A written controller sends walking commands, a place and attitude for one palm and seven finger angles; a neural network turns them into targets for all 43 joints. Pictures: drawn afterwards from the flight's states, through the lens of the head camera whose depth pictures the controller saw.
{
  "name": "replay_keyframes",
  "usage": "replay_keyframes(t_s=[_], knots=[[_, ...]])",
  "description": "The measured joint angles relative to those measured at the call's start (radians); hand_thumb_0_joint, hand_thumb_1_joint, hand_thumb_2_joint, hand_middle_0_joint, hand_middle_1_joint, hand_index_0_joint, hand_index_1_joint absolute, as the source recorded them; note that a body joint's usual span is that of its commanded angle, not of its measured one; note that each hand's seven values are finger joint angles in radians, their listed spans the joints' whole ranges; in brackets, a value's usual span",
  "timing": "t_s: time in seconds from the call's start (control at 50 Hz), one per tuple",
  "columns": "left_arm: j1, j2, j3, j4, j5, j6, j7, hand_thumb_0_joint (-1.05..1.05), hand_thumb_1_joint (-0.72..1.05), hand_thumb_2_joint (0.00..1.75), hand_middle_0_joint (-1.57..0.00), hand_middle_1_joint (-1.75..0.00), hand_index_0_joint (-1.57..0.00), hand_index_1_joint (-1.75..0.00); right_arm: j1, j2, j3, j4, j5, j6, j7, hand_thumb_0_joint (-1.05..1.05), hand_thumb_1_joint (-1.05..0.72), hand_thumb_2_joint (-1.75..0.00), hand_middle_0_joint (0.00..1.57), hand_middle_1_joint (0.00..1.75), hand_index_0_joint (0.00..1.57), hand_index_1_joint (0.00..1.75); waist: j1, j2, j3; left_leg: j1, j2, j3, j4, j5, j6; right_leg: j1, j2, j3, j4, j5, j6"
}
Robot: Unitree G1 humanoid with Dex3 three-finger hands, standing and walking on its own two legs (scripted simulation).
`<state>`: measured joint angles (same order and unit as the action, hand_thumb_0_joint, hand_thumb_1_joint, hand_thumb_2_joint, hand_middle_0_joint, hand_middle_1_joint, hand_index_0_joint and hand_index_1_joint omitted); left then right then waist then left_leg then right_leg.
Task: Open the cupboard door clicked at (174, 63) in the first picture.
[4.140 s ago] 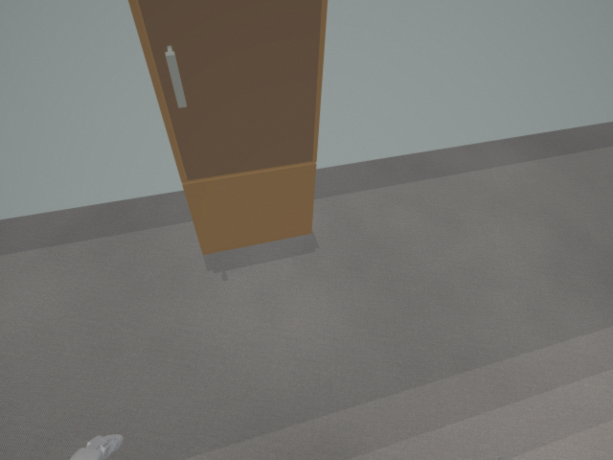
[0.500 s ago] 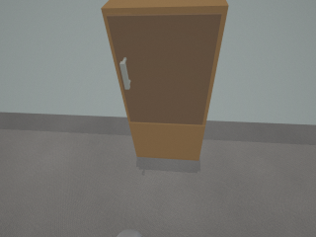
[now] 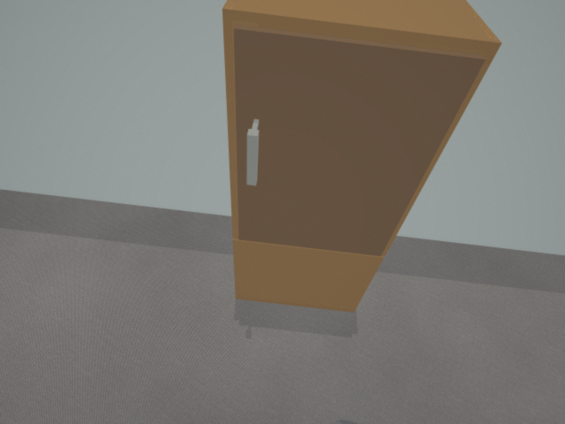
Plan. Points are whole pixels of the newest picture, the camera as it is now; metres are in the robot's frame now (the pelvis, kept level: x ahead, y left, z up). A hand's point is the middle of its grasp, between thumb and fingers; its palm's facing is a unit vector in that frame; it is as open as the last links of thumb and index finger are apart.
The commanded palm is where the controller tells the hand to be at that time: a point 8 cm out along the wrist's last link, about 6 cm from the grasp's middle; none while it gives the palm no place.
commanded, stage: come to a stop and stand still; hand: left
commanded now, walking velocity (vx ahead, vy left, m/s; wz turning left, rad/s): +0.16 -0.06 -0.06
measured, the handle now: (253, 152) +0.62 +0.12 +0.01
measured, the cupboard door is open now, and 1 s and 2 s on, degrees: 0 0 0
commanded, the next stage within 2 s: look again from close up in 1.24 s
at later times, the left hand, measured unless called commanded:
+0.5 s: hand (175, 421) +0.15 +0.18 -0.18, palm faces +0.02 -0.97 -0.22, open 7.2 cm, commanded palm none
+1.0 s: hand out of the picture +0.04 +0.27 -0.17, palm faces +0.03 -0.96 -0.27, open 7.4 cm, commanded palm none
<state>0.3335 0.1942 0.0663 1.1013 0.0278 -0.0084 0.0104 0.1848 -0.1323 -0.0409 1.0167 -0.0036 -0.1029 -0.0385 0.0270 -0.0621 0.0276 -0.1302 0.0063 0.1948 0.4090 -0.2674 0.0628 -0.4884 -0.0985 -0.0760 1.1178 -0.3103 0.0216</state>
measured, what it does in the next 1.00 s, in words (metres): steps on the spot: right foot, then left foot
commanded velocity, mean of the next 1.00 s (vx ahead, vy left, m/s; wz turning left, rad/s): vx -0.09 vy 0.00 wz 0.00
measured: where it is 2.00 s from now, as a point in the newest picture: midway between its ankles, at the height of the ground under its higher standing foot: outside the picture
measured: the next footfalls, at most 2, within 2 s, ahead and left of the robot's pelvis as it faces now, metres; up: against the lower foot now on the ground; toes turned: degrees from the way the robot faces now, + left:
right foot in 0.26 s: +0.19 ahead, -0.12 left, +0.00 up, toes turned -6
left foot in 0.60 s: +0.08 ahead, +0.14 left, +0.00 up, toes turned +4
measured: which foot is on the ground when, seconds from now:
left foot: down 0.00-0.30, up 0.32-0.58, down 0.60-1.00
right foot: up 0.00-0.24, down 0.26-0.64, up 0.66-0.80, down 0.82-1.00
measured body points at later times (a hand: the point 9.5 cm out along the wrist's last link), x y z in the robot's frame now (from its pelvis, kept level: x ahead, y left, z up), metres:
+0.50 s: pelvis +0.06 +0.00 -0.01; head +0.11 +0.00 +0.43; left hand +0.15 +0.23 -0.16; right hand +0.06 -0.22 -0.18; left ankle +0.02 +0.12 -0.69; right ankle +0.15 -0.11 -0.74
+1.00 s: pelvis +0.01 +0.06 -0.01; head -0.01 +0.05 +0.44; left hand +0.04 +0.32 -0.15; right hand +0.08 -0.20 -0.15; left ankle +0.04 +0.14 -0.74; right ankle +0.08 -0.06 -0.74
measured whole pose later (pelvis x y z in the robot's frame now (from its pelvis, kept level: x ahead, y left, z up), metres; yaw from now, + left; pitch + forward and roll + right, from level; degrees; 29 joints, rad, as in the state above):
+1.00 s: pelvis +0.01 +0.06 -0.01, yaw +0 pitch -3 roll +0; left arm 0.32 0.23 0.03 0.93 0.03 0.03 0.01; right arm 0.27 -0.23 -0.03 0.89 -0.02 0.00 -0.01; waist 0.00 0.01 0.00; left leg -0.27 -0.03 0.08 0.57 -0.26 0.06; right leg -0.32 -0.04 -0.07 0.57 -0.20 -0.02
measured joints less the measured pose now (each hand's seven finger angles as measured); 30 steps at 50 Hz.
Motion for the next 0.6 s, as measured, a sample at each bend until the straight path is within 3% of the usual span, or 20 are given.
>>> replay_keyframes(t_s=[0.12, 0.24, 0.26, 0.3, 0.36, 0.44, 0.52, 0.56, 0.6], knots=[[-0.143, 0.014, 0.002, -0.079, 0.002, 0.006, -0.006, 0.00, 0.91, 0.90, -0.19, -0.30, -0.20, -0.30, 0.104, -0.016, 0.008, 0.062, -0.014, 0.028, 0.002, -0.03, -0.94, -0.90, 0.20, 0.30, 0.20, 0.30, -0.022, 0.004, -0.013, 0.089, -0.027, 0.000, -0.059, -0.022, 0.002, -0.026, 0.003, -0.001, -0.193, 0.087, 0.000], [-0.217, -0.007, -0.021, -0.113, -0.002, 0.012, 0.003, 0.00, 0.91, 0.90, -0.19, -0.30, -0.20, -0.30, 0.183, 0.006, 0.021, 0.113, -0.018, 0.068, -0.005, -0.01, -0.92, -0.90, 0.20, 0.30, 0.20, 0.30, -0.065, 0.028, 0.027, 0.121, -0.016, -0.009, 0.015, -0.108, -0.021, 0.096, 0.038, -0.013, -0.472, 0.124, -0.019], [-0.218, -0.010, -0.025, -0.118, -0.002, 0.010, 0.004, 0.00, 0.91, 0.90, -0.19, -0.30, -0.20, -0.30, 0.195, 0.012, 0.022, 0.119, -0.015, 0.075, -0.005, -0.01, -0.92, -0.90, 0.20, 0.30, 0.20, 0.30, -0.067, 0.030, 0.031, 0.115, -0.012, -0.009, 0.050, -0.134, -0.028, 0.129, 0.044, -0.018, -0.524, 0.171, -0.024], [-0.221, -0.022, -0.031, -0.118, 0.000, 0.001, 0.009, 0.00, 0.91, 0.90, -0.19, -0.30, -0.20, -0.30, 0.195, 0.017, 0.016, 0.127, -0.004, 0.093, -0.005, 0.00, -0.91, -0.90, 0.20, 0.30, 0.20, 0.30, -0.071, 0.050, 0.047, 0.056, 0.015, -0.023, 0.182, -0.161, -0.046, 0.142, 0.062, -0.027, -0.536, 0.129, -0.047], [-0.229, -0.041, -0.042, -0.118, -0.004, -0.006, 0.016, 0.00, 0.91, 0.90, -0.20, -0.30, -0.20, -0.30, 0.163, 0.020, 0.004, 0.113, 0.010, 0.121, -0.005, 0.00, -0.91, -0.90, 0.20, 0.30, 0.20, 0.30, -0.081, 0.066, 0.090, -0.094, 0.011, -0.110, 0.480, -0.280, -0.069, 0.139, 0.063, -0.042, -0.525, 0.101, -0.070], [-0.229, -0.055, -0.029, -0.127, -0.008, 0.018, 0.037, -0.01, 0.92, 0.90, -0.20, -0.30, -0.21, -0.30, 0.100, 0.012, -0.009, 0.079, 0.010, 0.148, 0.000, 0.00, -0.91, -0.90, 0.20, 0.30, 0.20, 0.30, -0.068, 0.074, 0.114, -0.238, 0.009, -0.178, 0.665, -0.292, -0.082, 0.139, 0.059, -0.045, -0.564, 0.138, -0.063], [-0.223, -0.037, -0.018, -0.133, 0.004, 0.040, 0.036, -0.01, 0.93, 0.90, -0.20, -0.30, -0.21, -0.30, 0.052, -0.003, -0.016, 0.036, 0.003, 0.151, 0.010, 0.00, -0.91, -0.90, 0.20, 0.30, 0.19, 0.30, -0.053, 0.072, 0.101, -0.262, 0.026, -0.185, 0.586, -0.249, -0.091, 0.117, 0.049, -0.041, -0.579, 0.168, -0.048], [-0.215, -0.026, -0.011, -0.134, 0.008, 0.047, 0.033, -0.01, 0.92, 0.90, -0.20, -0.30, -0.21, -0.30, 0.039, -0.007, -0.016, 0.019, 0.000, 0.143, 0.014, 0.00, -0.91, -0.90, 0.20, 0.30, 0.19, 0.30, -0.044, 0.063, 0.086, -0.231, 0.031, -0.179, 0.481, -0.218, -0.090, 0.101, 0.043, -0.036, -0.572, 0.176, -0.038], [-0.190, -0.006, -0.026, -0.160, 0.001, 0.059, 0.033, -0.01, 0.92, 0.90, -0.20, -0.30, -0.21, -0.30, 0.049, -0.023, -0.007, -0.032, -0.010, 0.140, 0.025, 0.00, -0.91, -0.90, 0.20, 0.30, 0.19, 0.30, -0.057, 0.061, 0.068, -0.173, 0.031, -0.187, 0.302, -0.149, -0.077, 0.081, 0.033, -0.044, -0.537, 0.169, -0.020]])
